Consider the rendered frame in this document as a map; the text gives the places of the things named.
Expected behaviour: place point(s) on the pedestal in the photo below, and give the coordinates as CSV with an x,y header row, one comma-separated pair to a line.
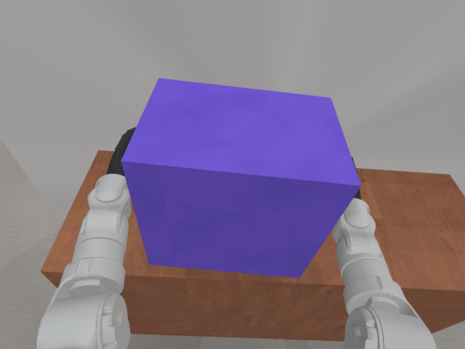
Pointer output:
x,y
420,228

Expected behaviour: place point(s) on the robot right hand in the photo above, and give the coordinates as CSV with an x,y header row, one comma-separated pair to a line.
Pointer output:
x,y
358,193

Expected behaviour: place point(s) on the robot left forearm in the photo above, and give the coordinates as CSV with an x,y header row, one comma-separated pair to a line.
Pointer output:
x,y
97,264

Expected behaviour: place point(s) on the robot right forearm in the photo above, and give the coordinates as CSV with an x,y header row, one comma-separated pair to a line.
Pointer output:
x,y
364,271

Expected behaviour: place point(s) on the robot left upper arm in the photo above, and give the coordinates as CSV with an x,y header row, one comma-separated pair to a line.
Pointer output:
x,y
90,321

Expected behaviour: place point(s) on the carton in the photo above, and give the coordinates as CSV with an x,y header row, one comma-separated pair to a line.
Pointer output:
x,y
236,179

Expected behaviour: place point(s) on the robot right upper arm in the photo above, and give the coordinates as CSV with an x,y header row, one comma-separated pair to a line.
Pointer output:
x,y
374,328

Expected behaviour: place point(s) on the robot left hand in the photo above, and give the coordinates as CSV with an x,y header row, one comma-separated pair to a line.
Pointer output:
x,y
115,166

